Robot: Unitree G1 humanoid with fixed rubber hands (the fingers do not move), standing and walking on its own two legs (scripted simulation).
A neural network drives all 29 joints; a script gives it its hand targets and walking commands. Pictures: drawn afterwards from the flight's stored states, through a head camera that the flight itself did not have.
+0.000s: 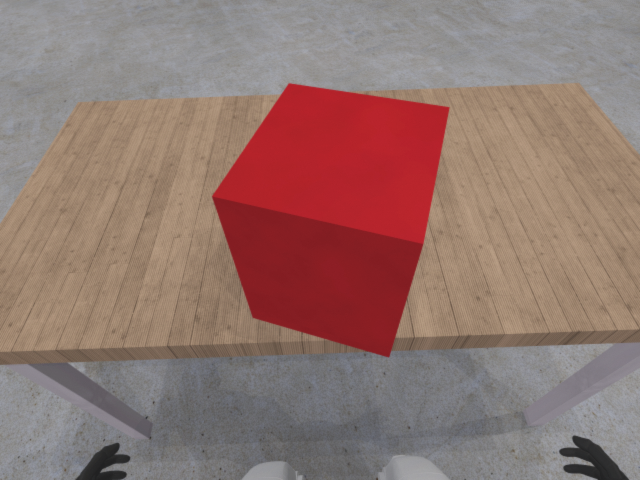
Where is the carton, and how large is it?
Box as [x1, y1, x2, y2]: [212, 83, 449, 356]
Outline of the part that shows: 289,83 212,196 252,316 265,321 388,356 423,243 449,107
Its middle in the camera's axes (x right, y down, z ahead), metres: +0.03 -0.01 +0.51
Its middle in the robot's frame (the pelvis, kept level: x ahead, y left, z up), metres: +0.40 +0.00 +0.08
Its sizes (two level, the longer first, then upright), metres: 0.210 0.200 0.250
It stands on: a table, 0.69 m high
